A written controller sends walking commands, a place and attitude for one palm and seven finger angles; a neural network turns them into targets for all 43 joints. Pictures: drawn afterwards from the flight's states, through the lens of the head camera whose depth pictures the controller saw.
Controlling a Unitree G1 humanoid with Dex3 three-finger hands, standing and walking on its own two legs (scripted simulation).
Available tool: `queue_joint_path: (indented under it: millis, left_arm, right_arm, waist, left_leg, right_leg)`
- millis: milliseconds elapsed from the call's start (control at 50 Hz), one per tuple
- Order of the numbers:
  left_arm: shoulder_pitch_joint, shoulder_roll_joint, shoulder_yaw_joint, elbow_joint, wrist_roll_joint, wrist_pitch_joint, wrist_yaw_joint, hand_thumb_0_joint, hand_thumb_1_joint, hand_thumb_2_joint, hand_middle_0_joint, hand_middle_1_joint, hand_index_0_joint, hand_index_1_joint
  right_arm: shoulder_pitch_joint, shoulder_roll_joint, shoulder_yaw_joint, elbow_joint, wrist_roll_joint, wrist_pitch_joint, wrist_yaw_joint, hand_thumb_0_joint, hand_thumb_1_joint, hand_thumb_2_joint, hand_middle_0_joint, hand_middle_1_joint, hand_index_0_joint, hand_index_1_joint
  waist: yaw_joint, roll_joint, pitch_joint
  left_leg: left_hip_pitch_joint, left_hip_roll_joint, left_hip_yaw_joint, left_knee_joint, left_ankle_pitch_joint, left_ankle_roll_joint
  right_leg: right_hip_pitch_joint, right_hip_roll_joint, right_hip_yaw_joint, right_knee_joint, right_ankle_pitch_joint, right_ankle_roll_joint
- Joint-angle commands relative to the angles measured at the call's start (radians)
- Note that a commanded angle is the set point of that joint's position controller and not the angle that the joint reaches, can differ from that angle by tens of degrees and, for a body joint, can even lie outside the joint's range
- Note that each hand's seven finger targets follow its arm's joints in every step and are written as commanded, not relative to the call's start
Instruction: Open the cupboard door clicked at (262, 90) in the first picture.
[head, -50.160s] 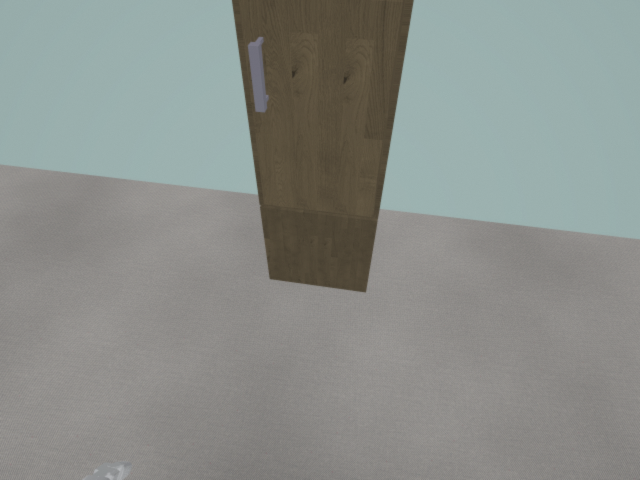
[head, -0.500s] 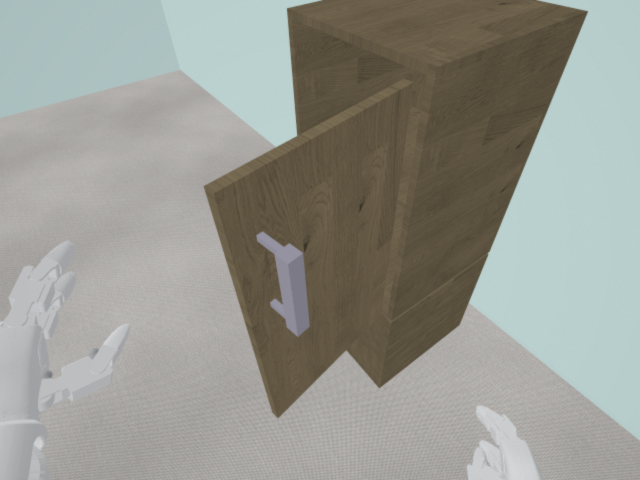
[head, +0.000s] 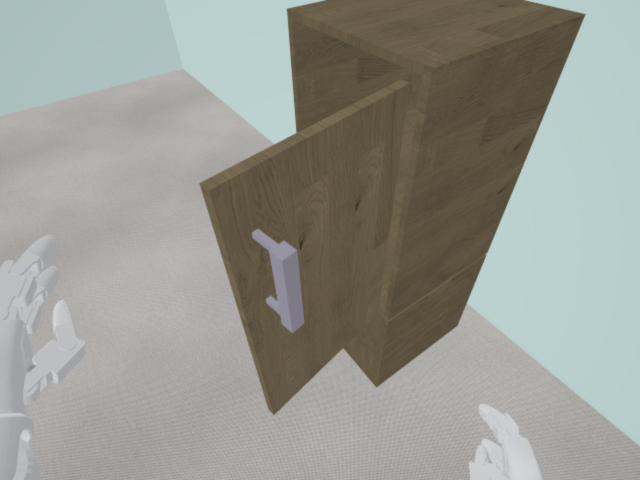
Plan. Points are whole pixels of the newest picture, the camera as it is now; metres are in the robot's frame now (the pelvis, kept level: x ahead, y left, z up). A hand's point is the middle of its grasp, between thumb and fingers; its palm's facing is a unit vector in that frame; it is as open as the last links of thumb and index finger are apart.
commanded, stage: step back with the hand held close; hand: left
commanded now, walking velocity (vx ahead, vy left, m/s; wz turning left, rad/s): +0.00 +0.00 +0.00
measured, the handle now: (277, 281) +0.34 +0.11 +0.08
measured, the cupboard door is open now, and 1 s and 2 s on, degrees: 100 100 100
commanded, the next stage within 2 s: stop stepping back and stand still in 1.12 s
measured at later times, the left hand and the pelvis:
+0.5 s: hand (60, 372) +0.16 +0.27 +0.14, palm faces +0.30 -0.81 -0.51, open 7.4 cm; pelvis -0.04 +0.02 +0.00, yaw -2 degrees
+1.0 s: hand out of the picture +0.06 +0.31 +0.15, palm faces +0.46 -0.79 -0.41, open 7.5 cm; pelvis -0.14 +0.05 -0.03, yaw +2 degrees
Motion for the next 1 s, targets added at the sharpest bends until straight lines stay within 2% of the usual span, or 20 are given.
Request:
queue_joint_path:
  millis: [0,80,100,160,220,300,420,480,560,620,700,760,800,840,860,900,920,940,960,980]
  left_arm:
    - [-0.090,0.177,0.117,-0.199,-0.005,-0.063,0.013,0.000,0.900,0.900,-0.200,-0.300,-0.200,-0.300]
    - [-0.162,0.212,0.132,-0.328,-0.006,-0.086,0.015,0.000,0.900,0.900,-0.200,-0.300,-0.200,-0.300]
    - [-0.193,0.347,0.270,-0.351,0.001,-0.120,0.024,0.000,0.900,0.900,-0.200,-0.300,-0.200,-0.300]
    - [-0.012,0.212,0.166,-0.238,0.009,-0.112,0.004,0.000,0.900,0.900,-0.200,-0.300,-0.200,-0.300]
    - [0.056,0.183,0.146,-0.214,0.007,-0.105,0.001,0.000,0.900,0.900,-0.200,-0.300,-0.200,-0.300]
    - [0.080,0.226,0.184,-0.240,0.005,-0.098,0.009,0.000,0.900,0.900,-0.200,-0.300,-0.200,-0.300]
    - [0.078,0.290,0.232,-0.371,0.009,-0.111,0.032,0.000,0.900,0.900,-0.200,-0.300,-0.200,-0.300]
    - [0.104,0.273,0.227,-0.399,0.011,-0.122,0.040,0.000,0.900,0.900,-0.200,-0.300,-0.200,-0.300]
    - [0.119,0.255,0.242,-0.398,0.024,-0.144,0.049,0.000,0.900,0.900,-0.200,-0.300,-0.200,-0.300]
    - [0.111,0.245,0.257,-0.366,0.033,-0.158,0.051,0.000,0.900,0.900,-0.200,-0.300,-0.200,-0.300]
    - [0.063,0.221,0.247,-0.334,0.047,-0.170,0.050,0.000,0.900,0.900,-0.200,-0.300,-0.200,-0.300]
    - [0.052,0.225,0.231,-0.347,0.046,-0.176,0.050,0.000,0.900,0.900,-0.200,-0.300,-0.200,-0.300]
    - [0.031,0.234,0.205,-0.373,0.041,-0.178,0.063,0.000,0.900,0.900,-0.200,-0.300,-0.200,-0.300]
    - [0.007,0.223,0.186,-0.384,0.043,-0.172,0.072,0.000,0.900,0.900,-0.200,-0.300,-0.200,-0.300]
    - [-0.009,0.239,0.203,-0.394,0.047,-0.165,0.074,0.000,0.900,0.900,-0.200,-0.300,-0.200,-0.300]
    - [-0.044,0.258,0.212,-0.415,0.039,-0.165,0.075,0.000,0.900,0.900,-0.200,-0.300,-0.200,-0.300]
    - [-0.065,0.265,0.208,-0.442,0.036,-0.177,0.074,0.000,0.900,0.900,-0.200,-0.300,-0.200,-0.300]
    - [-0.053,0.276,0.242,-0.484,0.042,-0.196,0.083,0.000,0.900,0.900,-0.200,-0.300,-0.200,-0.300]
    - [-0.052,0.276,0.255,-0.495,0.048,-0.206,0.088,0.000,0.900,0.900,-0.200,-0.300,-0.200,-0.300]
    - [-0.025,0.276,0.265,-0.457,0.045,-0.219,0.086,0.000,0.900,0.900,-0.200,-0.300,-0.200,-0.300]
  right_arm:
    - [-0.133,-0.106,-0.032,-0.160,0.004,-0.056,-0.012,0.000,-0.900,-0.900,0.200,0.300,0.200,0.300]
    - [-0.143,-0.106,-0.032,-0.175,0.004,-0.068,-0.011,0.000,-0.900,-0.900,0.200,0.300,0.200,0.300]
    - [-0.122,-0.126,-0.032,-0.199,0.015,-0.050,-0.010,0.000,-0.900,-0.900,0.200,0.300,0.200,0.300]
    - [-0.118,-0.118,-0.040,-0.190,0.007,-0.014,-0.005,0.000,-0.900,-0.900,0.200,0.300,0.200,0.300]
    - [-0.109,-0.128,-0.054,-0.206,0.013,0.008,-0.004,0.000,-0.900,-0.900,0.200,0.300,0.200,0.300]
    - [-0.104,-0.124,-0.065,-0.231,0.023,0.039,-0.008,0.000,-0.900,-0.900,0.200,0.300,0.200,0.300]
    - [-0.107,-0.127,-0.066,-0.259,0.025,0.046,-0.019,0.000,-0.900,-0.900,0.200,0.300,0.200,0.300]
    - [-0.095,-0.128,-0.064,-0.269,0.023,0.034,-0.019,0.000,-0.900,-0.900,0.200,0.300,0.200,0.300]
    - [-0.085,-0.139,-0.065,-0.273,0.019,0.010,-0.014,0.000,-0.900,-0.900,0.200,0.300,0.200,0.300]
    - [-0.078,-0.146,-0.070,-0.273,0.018,-0.008,-0.013,0.000,-0.900,-0.900,0.200,0.300,0.200,0.300]
    - [-0.065,-0.147,-0.075,-0.261,0.017,-0.033,-0.012,0.000,-0.900,-0.900,0.200,0.300,0.200,0.300]
    - [-0.045,-0.134,-0.080,-0.252,0.016,-0.042,-0.007,0.000,-0.900,-0.900,0.200,0.300,0.200,0.300]
    - [-0.021,-0.120,-0.081,-0.207,0.012,-0.039,0.000,0.000,-0.900,-0.900,0.200,0.300,0.200,0.300]
    - [-0.032,-0.101,-0.067,-0.187,0.002,-0.036,0.005,0.000,-0.900,-0.900,0.200,0.300,0.200,0.300]
    - [-0.040,-0.096,-0.061,-0.195,0.001,-0.037,0.001,0.000,-0.900,-0.900,0.200,0.300,0.200,0.300]
    - [-0.051,-0.098,-0.044,-0.192,0.005,-0.036,-0.013,0.000,-0.900,-0.900,0.200,0.300,0.200,0.300]
    - [-0.078,-0.123,-0.052,-0.194,0.006,-0.044,-0.026,0.000,-0.900,-0.900,0.200,0.300,0.200,0.300]
    - [-0.073,-0.152,-0.055,-0.207,-0.002,-0.059,-0.029,0.000,-0.900,-0.900,0.200,0.300,0.200,0.300]
    - [-0.035,-0.105,-0.055,-0.193,-0.018,-0.084,-0.021,0.000,-0.900,-0.900,0.200,0.300,0.200,0.300]
    - [-0.025,-0.093,-0.064,-0.169,-0.022,-0.104,-0.009,0.000,-0.900,-0.900,0.200,0.300,0.200,0.300]
  waist:
    - [-0.008,0.003,-0.068]
    - [0.000,0.025,-0.119]
    - [-0.038,0.000,-0.032]
    - [-0.046,-0.047,-0.058]
    - [-0.051,-0.013,-0.119]
    - [-0.056,-0.103,-0.184]
    - [-0.050,-0.016,-0.212]
    - [-0.049,0.047,-0.191]
    - [-0.051,0.116,-0.138]
    - [-0.054,0.119,-0.101]
    - [-0.061,0.082,-0.060]
    - [-0.070,-0.077,-0.057]
    - [-0.080,-0.245,-0.069]
    - [-0.081,-0.280,-0.102]
    - [-0.083,-0.272,-0.102]
    - [-0.094,-0.133,-0.053]
    - [-0.089,0.046,-0.006]
    - [-0.069,0.289,-0.040]
    - [-0.072,0.330,-0.093]
    - [-0.079,0.246,-0.131]
  left_leg:
    - [0.084,0.007,-0.005,-0.033,0.216,0.025]
    - [0.100,0.002,-0.011,-0.028,0.212,0.029]
    - [0.038,0.019,-0.030,0.021,0.173,0.044]
    - [0.015,0.025,-0.033,0.049,0.189,0.035]
    - [0.023,0.045,-0.022,0.049,0.282,0.032]
    - [0.018,0.063,-0.021,0.060,0.336,0.031]
    - [-0.045,0.076,-0.039,0.052,0.346,0.034]
    - [-0.114,0.094,-0.065,0.016,0.255,0.040]
    - [-0.330,0.141,-0.126,-0.091,-0.068,0.066]
    - [-0.519,0.172,-0.175,-0.155,-0.342,0.090]
    - [-0.622,0.181,-0.173,-0.148,-0.483,0.093]
    - [-0.448,0.071,-0.092,0.062,-0.408,0.044]
    - [-0.167,-0.022,-0.029,0.473,-0.224,-0.009]
    - [-0.147,-0.005,-0.054,0.601,-0.233,0.000]
    - [-0.138,0.005,-0.045,0.520,-0.220,0.004]
    - [-0.137,-0.005,-0.021,0.147,-0.131,-0.001]
    - [-0.180,0.049,-0.086,-0.010,-0.128,0.012]
    - [-0.309,0.244,-0.334,-0.141,-0.040,0.085]
    - [-0.288,0.345,-0.418,-0.169,0.107,0.149]
    - [-0.312,0.367,-0.393,-0.190,0.002,0.162]
  right_leg:
    - [-0.105,-0.036,0.020,-0.068,0.232,0.025]
    - [-0.086,-0.042,0.030,-0.068,0.239,0.025]
    - [-0.205,-0.085,0.115,-0.107,0.318,0.026]
    - [-0.206,-0.118,0.108,-0.068,0.391,0.026]
    - [-0.195,-0.118,0.080,-0.027,0.420,0.040]
    - [-0.183,-0.111,0.070,0.014,0.464,0.050]
    - [-0.163,-0.103,0.074,0.077,0.428,0.044]
    - [-0.164,-0.077,0.071,0.106,0.298,0.044]
    - [-0.091,-0.039,0.052,0.203,0.117,0.043]
    - [-0.010,-0.024,0.048,0.275,0.064,0.047]
    - [-0.018,-0.019,0.051,0.300,-0.046,0.040]
    - [-0.267,-0.101,0.188,0.076,-0.266,-0.011]
    - [-0.605,-0.302,0.385,-0.137,-0.396,-0.108]
    - [-0.594,-0.338,0.320,-0.103,-0.185,-0.123]
    - [-0.566,-0.300,0.258,-0.063,-0.094,-0.097]
    - [-0.498,-0.196,0.155,0.069,-0.007,-0.022]
    - [-0.482,-0.129,0.106,0.195,-0.022,0.013]
    - [-0.398,-0.034,0.036,0.424,-0.092,0.056]
    - [-0.429,0.009,0.061,0.662,-0.266,0.050]
    - [-0.403,0.010,0.109,0.823,-0.279,0.042]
